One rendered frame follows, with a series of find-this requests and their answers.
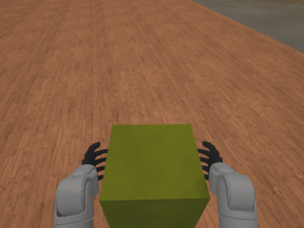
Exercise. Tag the carton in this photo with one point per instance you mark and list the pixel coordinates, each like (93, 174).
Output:
(153, 177)

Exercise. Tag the robot right hand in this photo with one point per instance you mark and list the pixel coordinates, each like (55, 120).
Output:
(213, 156)

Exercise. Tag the right robot forearm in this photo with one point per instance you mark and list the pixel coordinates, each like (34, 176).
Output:
(236, 197)

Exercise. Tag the left robot forearm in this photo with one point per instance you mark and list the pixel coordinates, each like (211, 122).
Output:
(74, 198)

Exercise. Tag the robot left hand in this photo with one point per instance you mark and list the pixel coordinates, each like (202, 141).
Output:
(90, 156)

